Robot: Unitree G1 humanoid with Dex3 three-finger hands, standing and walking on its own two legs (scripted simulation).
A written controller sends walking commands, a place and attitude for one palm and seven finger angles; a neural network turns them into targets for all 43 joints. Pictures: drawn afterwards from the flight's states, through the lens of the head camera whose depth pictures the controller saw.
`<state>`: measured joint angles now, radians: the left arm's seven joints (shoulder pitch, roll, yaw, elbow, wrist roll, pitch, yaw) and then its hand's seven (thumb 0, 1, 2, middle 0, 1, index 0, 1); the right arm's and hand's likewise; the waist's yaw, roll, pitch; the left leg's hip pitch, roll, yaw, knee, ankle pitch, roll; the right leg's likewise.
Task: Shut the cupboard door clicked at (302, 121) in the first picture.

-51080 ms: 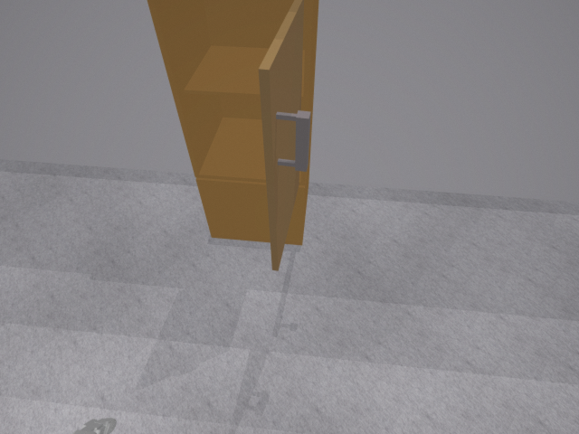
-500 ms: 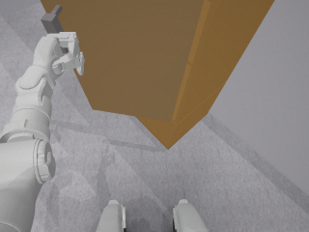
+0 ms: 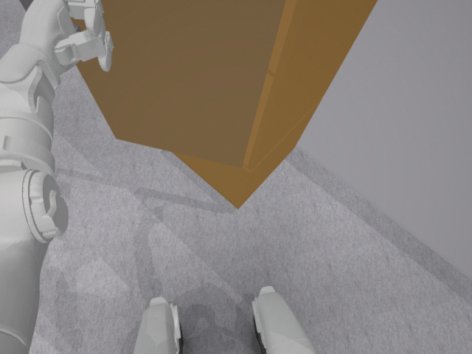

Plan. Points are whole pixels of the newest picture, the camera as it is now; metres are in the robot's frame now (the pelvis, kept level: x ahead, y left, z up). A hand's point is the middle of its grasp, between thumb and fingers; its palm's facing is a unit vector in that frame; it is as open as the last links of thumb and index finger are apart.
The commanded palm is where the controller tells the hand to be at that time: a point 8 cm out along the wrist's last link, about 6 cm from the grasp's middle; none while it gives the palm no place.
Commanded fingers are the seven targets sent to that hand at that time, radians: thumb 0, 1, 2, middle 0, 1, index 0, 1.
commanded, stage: push the door shut along its arc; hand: left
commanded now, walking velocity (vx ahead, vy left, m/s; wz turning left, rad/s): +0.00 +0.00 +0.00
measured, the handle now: (51, 6) +0.63 +0.20 +0.14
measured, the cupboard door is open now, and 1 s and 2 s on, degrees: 29 19 19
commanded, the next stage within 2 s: pull the fist back off the door in 0.60 s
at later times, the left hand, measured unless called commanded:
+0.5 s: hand (119, 22) +0.59 +0.10 +0.14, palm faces -0.39 -0.92 -0.02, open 2.9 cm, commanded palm +0.62 +0.12 +0.14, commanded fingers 0.00 0.90 0.90 -1.30 -1.50 -1.30 -1.50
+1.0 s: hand (138, 11) +0.62 +0.08 +0.13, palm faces +0.02 -1.00 -0.05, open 3.0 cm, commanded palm +0.59 +0.11 +0.14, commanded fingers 0.00 0.90 0.90 -1.30 -1.50 -1.30 -1.50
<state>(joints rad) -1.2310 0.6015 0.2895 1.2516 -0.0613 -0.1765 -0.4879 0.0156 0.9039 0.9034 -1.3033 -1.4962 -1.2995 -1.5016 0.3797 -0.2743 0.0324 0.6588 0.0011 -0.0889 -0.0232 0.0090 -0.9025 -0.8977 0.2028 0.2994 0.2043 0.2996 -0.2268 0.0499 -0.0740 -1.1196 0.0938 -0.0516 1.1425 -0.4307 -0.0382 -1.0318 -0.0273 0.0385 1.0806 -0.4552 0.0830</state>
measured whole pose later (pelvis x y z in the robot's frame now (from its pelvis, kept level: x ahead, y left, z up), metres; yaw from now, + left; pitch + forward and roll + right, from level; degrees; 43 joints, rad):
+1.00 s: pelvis +0.00 +0.00 -0.01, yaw +0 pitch +28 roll -4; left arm -1.42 0.50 0.35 1.31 0.12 -0.15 0.06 0.00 0.87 0.92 -1.30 -1.50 -1.30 -1.50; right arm 0.44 -0.21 0.05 0.63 -0.09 -0.04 0.08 0.01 -0.90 -0.90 0.20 0.30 0.20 0.30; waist -0.30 0.08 -0.09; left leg -1.24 0.09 -0.08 1.20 -0.44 -0.04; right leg -1.15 -0.03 0.02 1.13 -0.47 0.09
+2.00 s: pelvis +0.04 -0.02 +0.05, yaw +0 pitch +11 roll +0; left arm -0.53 0.23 0.25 0.69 -0.15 -0.25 -0.11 0.02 0.90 0.90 -1.30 -1.50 -1.30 -1.50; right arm 0.39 -0.24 -0.02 0.60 0.03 0.04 -0.01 0.01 -0.90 -0.90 0.20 0.30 0.20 0.30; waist -0.09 0.06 -0.09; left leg -0.64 0.10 0.00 0.82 -0.38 -0.06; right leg -0.60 -0.03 0.06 0.83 -0.43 0.06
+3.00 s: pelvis +0.06 -0.02 +0.09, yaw +2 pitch -3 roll +0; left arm 0.48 0.34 0.39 -0.36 -0.05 -0.09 0.10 0.01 0.89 0.90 -0.33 -0.42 -0.32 -0.43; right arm 0.22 -0.24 0.00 0.65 0.00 -0.11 -0.11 0.02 -0.90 -0.90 0.20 0.30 0.20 0.30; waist 0.07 0.09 0.00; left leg -0.12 0.07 0.00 0.43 -0.25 -0.06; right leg -0.07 -0.06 0.02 0.43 -0.30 0.06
